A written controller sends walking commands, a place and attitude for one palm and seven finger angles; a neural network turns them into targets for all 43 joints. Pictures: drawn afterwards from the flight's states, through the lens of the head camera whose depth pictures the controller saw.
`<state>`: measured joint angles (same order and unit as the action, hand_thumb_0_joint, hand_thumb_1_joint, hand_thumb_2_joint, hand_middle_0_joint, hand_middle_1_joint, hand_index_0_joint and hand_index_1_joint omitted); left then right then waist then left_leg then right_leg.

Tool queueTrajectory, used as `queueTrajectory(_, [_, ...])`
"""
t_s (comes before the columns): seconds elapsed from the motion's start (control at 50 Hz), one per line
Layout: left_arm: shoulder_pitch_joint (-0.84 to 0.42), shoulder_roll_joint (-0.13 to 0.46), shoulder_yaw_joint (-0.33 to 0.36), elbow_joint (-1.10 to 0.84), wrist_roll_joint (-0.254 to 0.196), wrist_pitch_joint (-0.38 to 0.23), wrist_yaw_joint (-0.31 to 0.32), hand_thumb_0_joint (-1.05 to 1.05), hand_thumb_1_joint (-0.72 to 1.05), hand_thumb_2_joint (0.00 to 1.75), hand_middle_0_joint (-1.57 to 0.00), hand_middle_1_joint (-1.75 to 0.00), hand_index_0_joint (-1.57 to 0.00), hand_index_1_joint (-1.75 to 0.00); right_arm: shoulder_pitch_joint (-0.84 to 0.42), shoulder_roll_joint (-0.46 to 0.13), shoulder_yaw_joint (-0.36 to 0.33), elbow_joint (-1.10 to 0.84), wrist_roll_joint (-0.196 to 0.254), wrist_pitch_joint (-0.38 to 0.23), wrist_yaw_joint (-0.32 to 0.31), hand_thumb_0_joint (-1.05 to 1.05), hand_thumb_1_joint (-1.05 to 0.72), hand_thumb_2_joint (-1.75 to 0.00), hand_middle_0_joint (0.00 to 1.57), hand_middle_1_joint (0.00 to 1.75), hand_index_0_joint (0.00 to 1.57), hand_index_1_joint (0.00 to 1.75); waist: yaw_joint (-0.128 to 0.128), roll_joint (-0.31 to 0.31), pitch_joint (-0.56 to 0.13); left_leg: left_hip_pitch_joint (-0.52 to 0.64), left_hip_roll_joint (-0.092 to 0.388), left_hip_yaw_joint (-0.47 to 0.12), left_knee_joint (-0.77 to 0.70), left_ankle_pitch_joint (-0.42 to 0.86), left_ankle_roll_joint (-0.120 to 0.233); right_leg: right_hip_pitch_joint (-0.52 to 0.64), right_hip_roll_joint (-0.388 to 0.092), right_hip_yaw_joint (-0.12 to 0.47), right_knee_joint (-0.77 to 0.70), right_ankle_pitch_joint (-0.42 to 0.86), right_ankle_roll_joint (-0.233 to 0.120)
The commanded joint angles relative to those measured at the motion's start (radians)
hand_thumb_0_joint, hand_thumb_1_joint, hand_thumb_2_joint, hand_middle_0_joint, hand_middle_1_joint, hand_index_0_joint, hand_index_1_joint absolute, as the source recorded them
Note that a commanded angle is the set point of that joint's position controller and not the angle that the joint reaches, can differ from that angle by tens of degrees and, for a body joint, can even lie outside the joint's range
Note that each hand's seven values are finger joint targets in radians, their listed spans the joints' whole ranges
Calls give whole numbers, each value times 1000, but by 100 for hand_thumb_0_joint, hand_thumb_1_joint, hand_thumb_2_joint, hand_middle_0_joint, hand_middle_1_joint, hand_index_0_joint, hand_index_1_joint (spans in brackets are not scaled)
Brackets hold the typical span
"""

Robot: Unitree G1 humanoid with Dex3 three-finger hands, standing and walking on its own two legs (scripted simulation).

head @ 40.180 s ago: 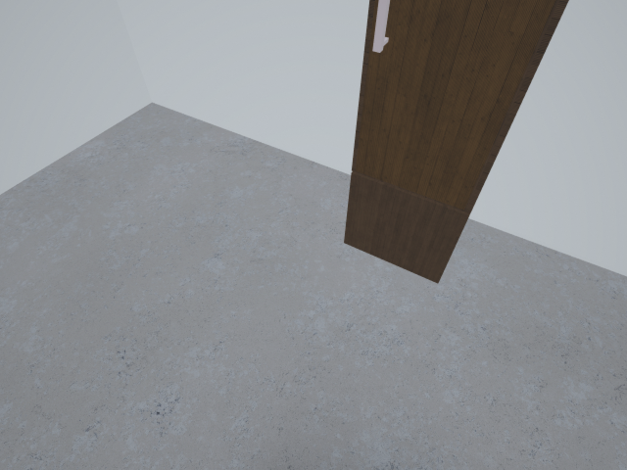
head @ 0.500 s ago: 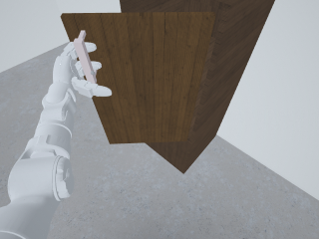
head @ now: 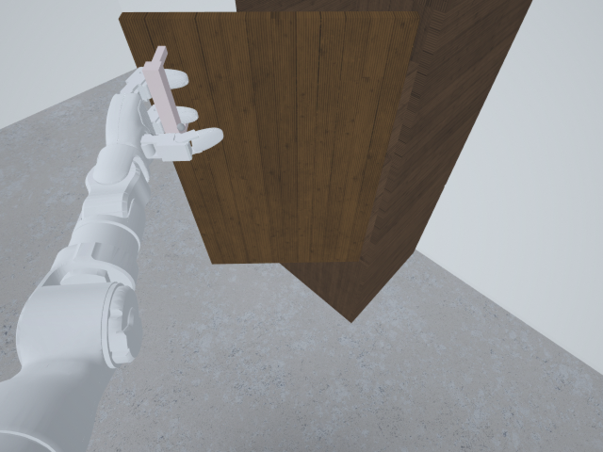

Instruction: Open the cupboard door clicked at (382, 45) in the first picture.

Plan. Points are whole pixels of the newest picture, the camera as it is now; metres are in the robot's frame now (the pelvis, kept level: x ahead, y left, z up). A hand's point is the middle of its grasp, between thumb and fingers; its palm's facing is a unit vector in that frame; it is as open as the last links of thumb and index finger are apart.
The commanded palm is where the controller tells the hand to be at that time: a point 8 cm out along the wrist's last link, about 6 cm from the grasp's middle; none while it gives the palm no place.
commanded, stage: close the thumb around the handle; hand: left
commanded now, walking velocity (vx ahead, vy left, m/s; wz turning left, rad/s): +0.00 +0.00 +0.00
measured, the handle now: (170, 101) +0.55 +0.17 +0.16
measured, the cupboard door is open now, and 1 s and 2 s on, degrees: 44 63 85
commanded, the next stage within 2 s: pull the door open along its arc in 0.36 s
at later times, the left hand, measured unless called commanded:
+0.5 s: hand (181, 123) +0.50 +0.14 +0.16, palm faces +0.00 -1.00 +0.00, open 5.6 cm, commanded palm +0.47 +0.20 +0.16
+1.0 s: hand (194, 184) +0.39 +0.11 +0.17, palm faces +0.06 -0.99 +0.09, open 6.0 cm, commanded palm +0.32 +0.17 +0.16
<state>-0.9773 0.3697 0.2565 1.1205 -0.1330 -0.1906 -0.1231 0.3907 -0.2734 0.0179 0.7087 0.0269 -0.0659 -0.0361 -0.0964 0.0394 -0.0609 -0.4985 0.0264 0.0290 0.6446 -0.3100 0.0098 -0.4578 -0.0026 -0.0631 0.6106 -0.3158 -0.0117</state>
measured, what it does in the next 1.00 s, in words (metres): stands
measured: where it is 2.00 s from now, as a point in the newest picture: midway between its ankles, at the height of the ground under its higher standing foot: outside the picture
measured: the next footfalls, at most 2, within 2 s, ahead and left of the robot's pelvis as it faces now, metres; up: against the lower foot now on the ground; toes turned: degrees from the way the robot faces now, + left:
none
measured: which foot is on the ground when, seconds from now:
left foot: down 0.00-1.00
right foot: down 0.00-1.00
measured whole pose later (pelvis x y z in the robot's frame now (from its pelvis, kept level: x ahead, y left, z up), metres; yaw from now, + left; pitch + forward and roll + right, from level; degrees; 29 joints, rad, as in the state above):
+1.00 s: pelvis +0.02 +0.00 +0.01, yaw -3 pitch +3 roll +0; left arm -0.29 0.09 0.14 0.15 -0.20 0.10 0.06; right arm 0.25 -0.24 0.00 0.59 0.05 -0.02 -0.01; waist -0.01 0.05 -0.09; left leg -0.28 0.03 0.08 0.54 -0.32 0.01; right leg -0.27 0.01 -0.01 0.53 -0.31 -0.01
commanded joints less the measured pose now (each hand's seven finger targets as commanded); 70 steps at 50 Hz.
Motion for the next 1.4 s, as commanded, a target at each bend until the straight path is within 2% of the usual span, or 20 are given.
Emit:
queueTrajectory(0.0, [-559,174,18,-214,0,-70,-20,0,51,73,-37,-131,-37,-131,95,-156,-53,-71,-1,-27,-9,0,-90,-90,20,30,20,30,-49,-25,-358,262,-28,-49,-43,277,29,63,35,28,-63,339,-6])
queueTrajectory(0.06, [-531,155,11,-251,-7,-80,-33,0,68,80,-38,-133,-38,-133,84,-148,-53,-82,0,-30,-5,0,-90,-90,20,30,20,30,-34,6,-406,297,-27,-46,-37,320,25,77,37,28,-56,375,-8])
queueTrajectory(0.14, [-511,182,30,-236,-9,-76,-33,0,90,90,-40,-135,-40,-135,84,-154,-55,-84,3,-24,-7,0,-90,-90,20,30,20,30,-36,-30,-353,261,-25,-42,-46,283,28,74,40,27,-64,353,-5])
queueTrajectory(0.2, [-525,142,-9,-254,-5,-73,-33,0,90,90,-40,-135,-40,-135,85,-149,-55,-87,3,-20,-7,0,-90,-90,20,30,20,30,-47,-3,-354,280,-25,-43,-42,301,29,63,37,24,-64,354,-7])
queueTrajectory(0.22, [-509,162,11,-245,-4,-70,-30,0,90,90,-40,-135,-40,-135,82,-151,-54,-85,5,-20,-7,0,-90,-90,20,30,20,30,-35,7,-348,277,-24,-46,-43,299,26,57,38,25,-62,350,-8])
queueTrajectory(0.34, [-540,170,8,-230,6,-59,-25,0,90,90,-40,-135,-40,-135,91,-154,-54,-82,2,-16,-8,0,-90,-90,20,30,20,30,-46,5,-360,270,-26,-49,-43,290,26,52,36,26,-60,342,-7])
queueTrajectory(0.4, [-548,118,-29,-219,3,-59,-25,0,90,90,-40,-135,-40,-135,97,-150,-56,-75,0,-18,-6,0,-90,-90,20,30,20,30,-60,-9,-349,290,-22,-52,-33,308,26,28,37,20,-61,340,-6])
queueTrajectory(0.44, [-539,142,-11,-229,6,-60,-23,0,90,90,-40,-135,-40,-135,90,-152,-56,-79,1,-18,-3,0,-90,-90,20,30,20,30,-48,20,-373,295,-23,-51,-34,304,23,30,37,24,-57,338,-7])
queueTrajectory(0.48, [-466,264,88,-196,12,-57,-25,0,90,90,-40,-135,-40,-135,93,-161,-52,-90,1,-12,-8,0,-90,-90,20,30,20,30,-17,-25,-378,247,-27,-43,-39,303,29,88,35,30,-53,365,-7])
queueTrajectory(0.72, [-30,171,78,-556,-52,32,-53,0,90,90,-40,-135,-40,-135,-27,-134,-54,-215,27,16,1,0,-90,-90,20,30,20,30,81,-27,-372,277,-23,-1,-68,446,34,243,34,22,-58,520,-11])
queueTrajectory(0.84, [309,46,27,-912,-87,139,-30,0,90,90,-40,-135,-40,-135,-148,-101,-47,-280,39,10,10,0,-90,-90,20,30,20,30,134,-48,-342,310,-26,22,-106,479,31,336,22,13,-75,591,-7])
queueTrajectory(0.86, [334,27,12,-981,-86,157,-20,0,90,90,-40,-135,-40,-135,-165,-95,-45,-284,39,8,12,0,-90,-90,20,30,20,30,132,-54,-326,319,-24,19,-113,487,29,338,22,8,-77,594,-7])
queueTrajectory(0.88, [342,-23,116,-1102,-138,183,117,0,90,90,-40,-135,-40,-135,-217,-55,-43,-293,41,-6,19,0,-90,-90,20,30,20,30,201,-61,-322,298,-27,17,-115,474,15,344,27,-3,-92,541,-7])
queueTrajectory(0.9, [426,-107,28,-1154,-114,205,186,0,90,90,-40,-135,-40,-135,-244,-54,-38,-287,28,-12,24,0,-90,-90,20,30,20,30,184,-66,-286,312,-21,16,-128,458,9,345,24,-9,-95,513,-5])
queueTrajectory(0.92, [491,-140,4,-1204,-97,234,241,0,90,90,-40,-135,-40,-135,-259,-51,-37,-281,27,-11,32,0,-90,-90,20,30,20,30,180,-76,-266,321,-15,14,-136,449,6,331,23,-11,-97,498,-5])
queueTrajectory(1.06, [747,-290,-163,-1569,47,415,519,0,90,90,-40,-135,-40,-135,-378,-4,-18,-295,-18,76,43,0,-90,-90,20,30,20,30,178,-92,-213,355,-23,14,-155,425,-2,403,-1,8,-131,514,-10])
queueTrajectory(1.1, [798,-308,-202,-1597,89,459,565,0,90,90,-40,-135,-40,-135,-400,3,-13,-291,-29,110,47,0,-90,-90,20,30,20,30,175,-122,-174,349,-24,6,-153,410,0,405,-6,11,-151,508,-13])
queueTrajectory(1.16, [898,-379,-294,-1672,127,495,601,0,90,90,-40,-135,-40,-135,-440,24,-5,-305,-39,149,60,0,-90,-90,20,30,20,30,178,-83,-157,356,-31,3,-146,411,-2,404,-12,20,-151,530,-17])
queueTrajectory(1.24, [1033,-438,-380,-1734,165,516,627,0,90,90,-40,-135,-40,-135,-474,37,0,-313,-45,187,81,0,-90,-90,20,30,20,30,182,-98,-135,344,-32,-4,-121,410,-3,393,-10,28,-141,549,-20])
queueTrajectory(1.38, [1021,-530,-493,-1792,146,515,642,0,90,90,-40,-135,-40,-135,-517,42,8,-312,-46,192,95,0,-90,-90,20,30,20,30,160,-112,-121,343,-37,-18,-82,339,-1,344,-29,46,-150,527,-1])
